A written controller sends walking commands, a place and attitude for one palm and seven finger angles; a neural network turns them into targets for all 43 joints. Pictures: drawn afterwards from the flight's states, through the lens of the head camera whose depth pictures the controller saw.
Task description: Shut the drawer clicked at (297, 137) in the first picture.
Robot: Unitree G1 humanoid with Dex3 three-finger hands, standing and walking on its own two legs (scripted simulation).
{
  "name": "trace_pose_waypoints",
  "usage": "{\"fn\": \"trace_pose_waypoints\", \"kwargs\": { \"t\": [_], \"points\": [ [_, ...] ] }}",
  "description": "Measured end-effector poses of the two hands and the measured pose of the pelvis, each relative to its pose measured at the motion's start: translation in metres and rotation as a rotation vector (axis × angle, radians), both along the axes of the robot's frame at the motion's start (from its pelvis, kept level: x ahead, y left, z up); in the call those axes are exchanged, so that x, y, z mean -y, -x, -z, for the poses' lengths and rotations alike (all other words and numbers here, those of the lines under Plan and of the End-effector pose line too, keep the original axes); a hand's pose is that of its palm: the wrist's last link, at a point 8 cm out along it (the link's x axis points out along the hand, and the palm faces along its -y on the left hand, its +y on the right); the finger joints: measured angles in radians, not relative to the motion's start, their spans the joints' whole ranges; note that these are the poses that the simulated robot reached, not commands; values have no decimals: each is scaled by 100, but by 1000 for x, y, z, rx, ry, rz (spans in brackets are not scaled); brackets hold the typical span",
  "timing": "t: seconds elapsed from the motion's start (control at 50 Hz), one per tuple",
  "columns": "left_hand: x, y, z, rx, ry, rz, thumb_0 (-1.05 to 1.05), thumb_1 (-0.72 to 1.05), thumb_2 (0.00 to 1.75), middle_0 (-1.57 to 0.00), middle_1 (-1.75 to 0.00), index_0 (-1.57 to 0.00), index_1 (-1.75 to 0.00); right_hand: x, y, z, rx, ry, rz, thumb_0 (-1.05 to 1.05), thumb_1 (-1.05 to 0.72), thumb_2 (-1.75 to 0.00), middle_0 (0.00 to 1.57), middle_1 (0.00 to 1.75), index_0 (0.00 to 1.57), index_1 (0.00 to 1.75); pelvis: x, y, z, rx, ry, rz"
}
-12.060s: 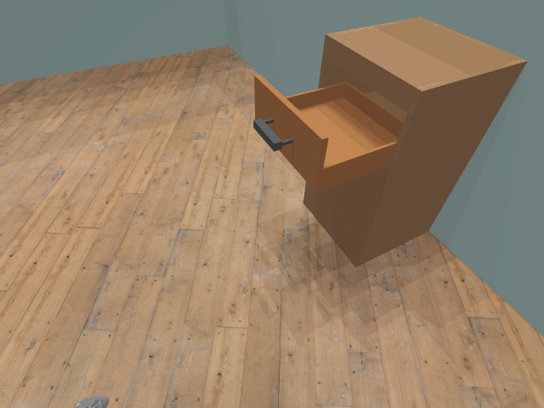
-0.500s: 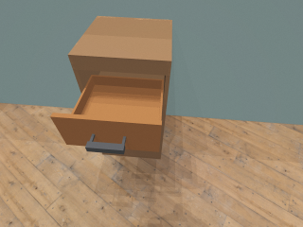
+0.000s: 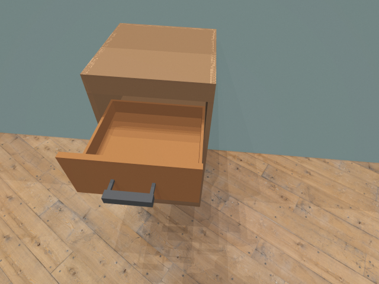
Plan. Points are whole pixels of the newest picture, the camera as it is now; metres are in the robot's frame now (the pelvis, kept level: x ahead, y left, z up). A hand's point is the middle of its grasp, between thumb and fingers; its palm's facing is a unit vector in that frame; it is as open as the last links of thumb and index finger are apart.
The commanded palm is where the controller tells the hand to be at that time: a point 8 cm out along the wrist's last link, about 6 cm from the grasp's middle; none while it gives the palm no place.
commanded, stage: shuffle to correct the standing spot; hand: left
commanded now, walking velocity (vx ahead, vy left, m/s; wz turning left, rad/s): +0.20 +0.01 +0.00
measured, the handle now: (130, 191) +0.37 +0.19 -0.10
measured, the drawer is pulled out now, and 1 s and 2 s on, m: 0.28 0.28 0.28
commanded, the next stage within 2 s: come to a stop and stand still in 0.06 s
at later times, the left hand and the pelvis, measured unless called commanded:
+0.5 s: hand out of the picture +0.09 +0.17 -0.17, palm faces +0.02 -0.97 -0.23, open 7.3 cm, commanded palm none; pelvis +0.07 -0.01 +0.00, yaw +0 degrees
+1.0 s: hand out of the picture +0.07 +0.18 -0.18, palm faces -0.02 -0.98 -0.20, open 7.3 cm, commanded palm none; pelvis +0.06 +0.01 +0.00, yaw -1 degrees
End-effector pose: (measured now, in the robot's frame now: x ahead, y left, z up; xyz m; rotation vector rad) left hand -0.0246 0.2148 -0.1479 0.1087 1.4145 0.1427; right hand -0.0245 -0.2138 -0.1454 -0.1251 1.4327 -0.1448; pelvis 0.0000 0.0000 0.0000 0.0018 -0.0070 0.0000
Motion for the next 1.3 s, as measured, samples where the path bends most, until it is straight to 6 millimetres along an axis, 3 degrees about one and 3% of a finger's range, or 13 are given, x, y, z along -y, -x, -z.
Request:
{"fn": "trace_pose_waypoints", "kwargs": {
  "t": [0.16, 0.22, 0.3, 0.38, 0.46, 0.52, 0.74, 0.98, 1.18, 1.3],
  "points": [
    [-6, -18, 9, -52, 3, 0, 0, 91, 90, -19, -30, -20, -30, -6, -23, 7, 2, 13, 23, 0, -91, -90, 20, 30, 20, 30, -5, -33, 9, -7, -8, 16],
    [-7, -40, 7, -53, -13, 25, 0, 91, 90, -19, -30, -20, -30, -7, -27, 11, 1, 6, 44, 0, -91, -90, 20, 30, 20, 30, -3, -45, 11, -2, -12, 30],
    [-4, -83, 3, 30, -53, 26, 0, 91, 90, -19, -30, -20, -30, -8, -27, 19, -62, -31, 44, 0, -91, -90, 20, 30, 20, 30, 6, -58, 13, 12, -20, 11],
    [-2, -106, -9, 97, -86, 7, 0, 92, 90, -19, -30, -20, -30, -4, -46, 15, -89, -43, 36, 0, -91, -90, 20, 30, 20, 30, 11, -69, 6, 12, -22, -12],
    [-2, -111, -12, 73, -87, 24, 0, 93, 90, -19, -30, -20, -30, 1, -83, 9, -18, -30, 27, 0, -91, -90, 20, 30, 20, 30, 11, -72, 0, 11, -32, -4],
    [-4, -112, -4, 52, -71, 21, 0, 93, 90, -20, -30, -20, -30, 10, -100, 12, 29, 7, 23, 2, -94, -90, 20, 30, 20, 30, 7, -75, 6, 21, -19, 2],
    [-5, -106, -6, 42, -52, 23, 0, 92, 90, -20, -30, -20, -30, 14, -136, -3, 133, 30, 1, 0, -93, -90, 20, 30, 20, 30, 3, -74, -1, 15, -23, 21],
    [-9, -85, -4, 45, -36, 61, 0, 91, 90, -20, -30, -20, -30, 9, -123, -2, 175, 28, 6, 0, -93, -90, 20, 30, 20, 30, -9, -63, 3, 16, 19, 23],
    [-37, -107, -3, 94, -52, 74, 0, 91, 90, -20, -30, -20, -30, -17, -83, 2, 84, 12, 7, 0, -92, -90, 20, 30, 20, 30, -25, -62, 5, 2, 7, 23],
    [-44, -112, -5, 80, -56, 78, 0, 91, 90, -19, -30, -20, -30, -28, -72, 0, 34, -5, 16, 0, -92, -90, 20, 30, 20, 30, -29, -66, 3, -14, 0, 26]
  ]
}}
